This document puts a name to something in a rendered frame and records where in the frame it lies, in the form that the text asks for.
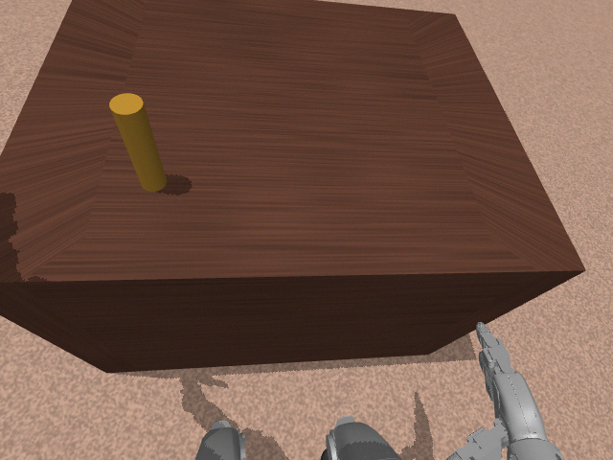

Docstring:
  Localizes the right robot arm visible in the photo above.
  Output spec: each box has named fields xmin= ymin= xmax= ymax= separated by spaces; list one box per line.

xmin=507 ymin=438 xmax=564 ymax=460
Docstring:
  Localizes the can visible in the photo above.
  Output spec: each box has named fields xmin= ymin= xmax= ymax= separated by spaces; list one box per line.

xmin=109 ymin=93 xmax=167 ymax=192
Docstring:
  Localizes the right robot hand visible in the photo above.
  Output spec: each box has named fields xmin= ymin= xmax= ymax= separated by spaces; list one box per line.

xmin=445 ymin=322 xmax=548 ymax=460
